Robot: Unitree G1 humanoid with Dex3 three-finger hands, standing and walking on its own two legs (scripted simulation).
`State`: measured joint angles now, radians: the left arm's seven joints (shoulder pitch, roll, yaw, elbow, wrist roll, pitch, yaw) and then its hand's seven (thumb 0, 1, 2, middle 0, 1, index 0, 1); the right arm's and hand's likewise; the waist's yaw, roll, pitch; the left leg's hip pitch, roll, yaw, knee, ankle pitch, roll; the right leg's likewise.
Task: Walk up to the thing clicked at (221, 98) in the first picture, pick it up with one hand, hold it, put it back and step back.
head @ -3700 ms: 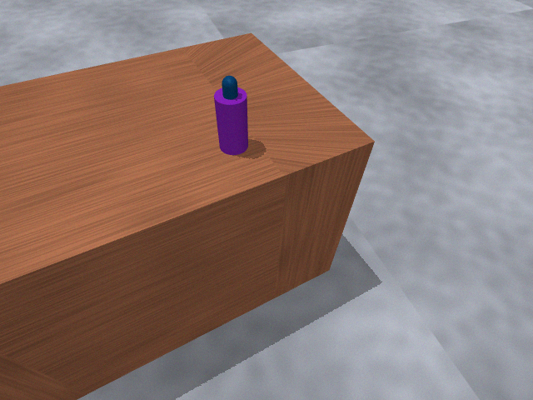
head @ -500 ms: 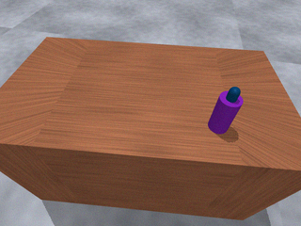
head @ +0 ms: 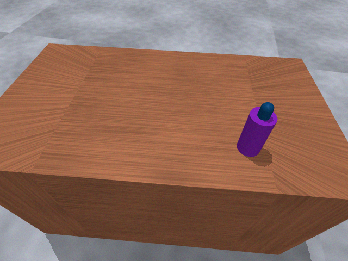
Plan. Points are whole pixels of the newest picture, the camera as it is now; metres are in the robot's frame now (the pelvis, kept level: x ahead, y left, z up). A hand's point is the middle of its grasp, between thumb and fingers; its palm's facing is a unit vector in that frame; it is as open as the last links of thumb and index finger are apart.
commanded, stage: stand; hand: right
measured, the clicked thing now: (257, 128) +0.47 -0.22 +0.01
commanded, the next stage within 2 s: none
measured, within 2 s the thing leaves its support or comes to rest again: neither
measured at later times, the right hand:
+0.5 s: hand out of the picture +0.08 -0.26 -0.16, palm faces -0.03 +0.94 -0.34, open 7.4 cm
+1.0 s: hand out of the picture +0.07 -0.27 -0.16, palm faces -0.03 +0.94 -0.35, open 7.4 cm
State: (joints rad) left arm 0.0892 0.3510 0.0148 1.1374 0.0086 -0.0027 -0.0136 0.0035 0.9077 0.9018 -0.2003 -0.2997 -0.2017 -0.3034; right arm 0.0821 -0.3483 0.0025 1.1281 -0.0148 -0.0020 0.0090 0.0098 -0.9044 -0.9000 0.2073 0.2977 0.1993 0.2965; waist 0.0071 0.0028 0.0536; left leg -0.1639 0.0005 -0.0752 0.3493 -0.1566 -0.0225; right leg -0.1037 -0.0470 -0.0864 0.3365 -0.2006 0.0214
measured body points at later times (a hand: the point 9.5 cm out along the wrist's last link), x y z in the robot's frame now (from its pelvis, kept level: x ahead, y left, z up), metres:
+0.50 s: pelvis +0.01 -0.01 +0.00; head +0.01 -0.01 +0.45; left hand +0.09 +0.29 -0.13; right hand +0.08 -0.31 -0.13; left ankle +0.02 +0.13 -0.75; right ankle -0.01 -0.13 -0.75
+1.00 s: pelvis +0.01 -0.01 +0.00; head +0.02 -0.01 +0.45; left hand +0.08 +0.29 -0.13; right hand +0.07 -0.31 -0.13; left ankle +0.02 +0.13 -0.75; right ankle -0.01 -0.13 -0.75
